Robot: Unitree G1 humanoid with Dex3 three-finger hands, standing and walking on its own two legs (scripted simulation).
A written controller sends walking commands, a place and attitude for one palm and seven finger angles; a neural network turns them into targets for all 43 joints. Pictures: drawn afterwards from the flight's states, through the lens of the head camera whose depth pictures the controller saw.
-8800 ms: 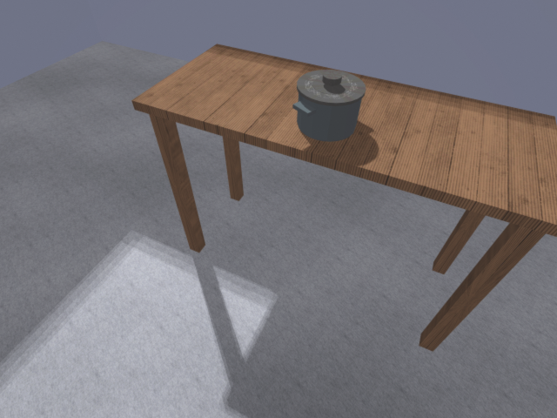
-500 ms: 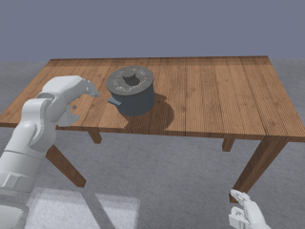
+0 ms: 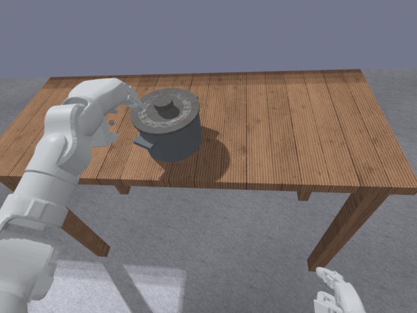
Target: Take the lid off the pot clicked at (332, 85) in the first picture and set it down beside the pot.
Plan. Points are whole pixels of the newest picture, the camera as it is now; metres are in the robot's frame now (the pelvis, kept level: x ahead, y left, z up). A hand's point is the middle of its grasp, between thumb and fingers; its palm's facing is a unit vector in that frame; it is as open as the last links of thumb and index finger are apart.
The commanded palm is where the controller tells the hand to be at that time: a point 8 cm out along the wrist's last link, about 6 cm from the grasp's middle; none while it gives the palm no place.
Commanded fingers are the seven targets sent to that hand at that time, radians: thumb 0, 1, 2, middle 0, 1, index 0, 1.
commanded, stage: move the open hand above the knob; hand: left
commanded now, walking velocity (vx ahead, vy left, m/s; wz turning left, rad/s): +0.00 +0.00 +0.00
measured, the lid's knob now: (163, 102) +0.55 +0.13 +0.10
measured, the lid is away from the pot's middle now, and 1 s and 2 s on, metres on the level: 0.00 0.00 0.00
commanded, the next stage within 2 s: lower the open fingers around the knob in 1.34 s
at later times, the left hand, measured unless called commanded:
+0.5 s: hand (143, 97) +0.48 +0.15 +0.17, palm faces -0.29 -0.03 -0.96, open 10.1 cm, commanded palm +0.49 +0.15 +0.24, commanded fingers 0.00 -0.34 1.53 -0.85 -0.08 -0.85 -0.08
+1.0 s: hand (152, 85) +0.52 +0.13 +0.17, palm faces -0.30 -0.05 -0.95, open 10.1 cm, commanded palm +0.51 +0.14 +0.24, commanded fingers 0.00 -0.34 1.53 -0.85 -0.08 -0.85 -0.08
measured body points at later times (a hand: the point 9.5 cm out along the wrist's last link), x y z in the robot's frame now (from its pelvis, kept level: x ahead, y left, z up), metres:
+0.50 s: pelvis +0.00 +0.01 +0.00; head +0.05 -0.02 +0.45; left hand +0.49 +0.15 +0.22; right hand +0.09 -0.25 -0.14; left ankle +0.04 +0.11 -0.74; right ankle -0.05 -0.11 -0.74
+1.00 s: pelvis +0.02 +0.01 +0.00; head +0.06 -0.02 +0.45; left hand +0.53 +0.14 +0.23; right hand +0.04 -0.27 -0.14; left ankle +0.04 +0.11 -0.74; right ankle -0.05 -0.11 -0.74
